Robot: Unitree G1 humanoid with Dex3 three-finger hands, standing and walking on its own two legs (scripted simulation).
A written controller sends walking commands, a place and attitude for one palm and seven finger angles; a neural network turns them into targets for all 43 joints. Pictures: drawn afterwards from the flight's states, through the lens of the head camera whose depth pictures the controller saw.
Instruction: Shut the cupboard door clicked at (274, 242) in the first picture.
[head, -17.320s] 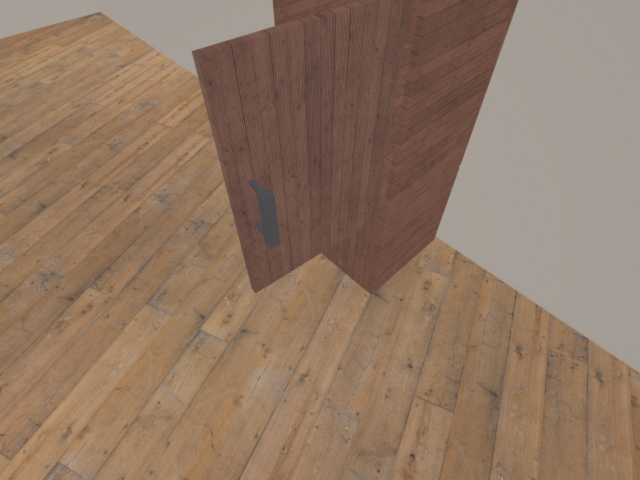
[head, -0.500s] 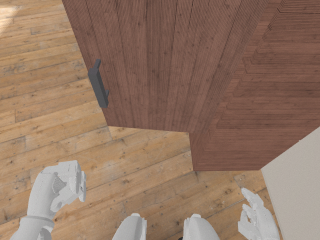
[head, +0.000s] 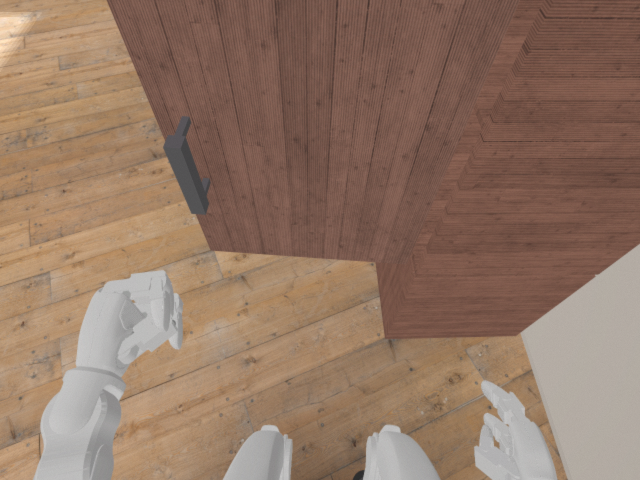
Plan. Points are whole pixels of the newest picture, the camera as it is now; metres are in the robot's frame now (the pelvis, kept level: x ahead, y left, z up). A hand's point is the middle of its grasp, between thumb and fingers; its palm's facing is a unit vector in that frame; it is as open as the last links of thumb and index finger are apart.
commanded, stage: bring the fist close to the handle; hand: left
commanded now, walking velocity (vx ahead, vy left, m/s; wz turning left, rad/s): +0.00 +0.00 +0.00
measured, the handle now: (192, 167) +0.52 +0.22 +0.04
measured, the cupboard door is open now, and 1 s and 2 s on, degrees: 84 84 74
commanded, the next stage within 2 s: push the door shut along its arc in 1.04 s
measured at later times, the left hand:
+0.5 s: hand (198, 249) +0.38 +0.18 +0.05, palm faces -0.03 -1.00 -0.03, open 3.1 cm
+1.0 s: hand (206, 227) +0.42 +0.17 +0.04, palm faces -0.01 -1.00 -0.04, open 3.1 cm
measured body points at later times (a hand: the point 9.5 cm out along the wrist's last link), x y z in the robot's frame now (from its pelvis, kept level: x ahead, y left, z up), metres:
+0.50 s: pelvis +0.00 +0.01 +0.01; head +0.10 +0.01 +0.45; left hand +0.37 +0.23 +0.05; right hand +0.13 -0.25 -0.10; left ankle +0.01 +0.10 -0.63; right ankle +0.04 -0.10 -0.63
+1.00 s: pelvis +0.00 +0.01 +0.01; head +0.12 +0.01 +0.45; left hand +0.41 +0.23 +0.05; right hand +0.08 -0.26 -0.11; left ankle +0.01 +0.10 -0.63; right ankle +0.04 -0.10 -0.63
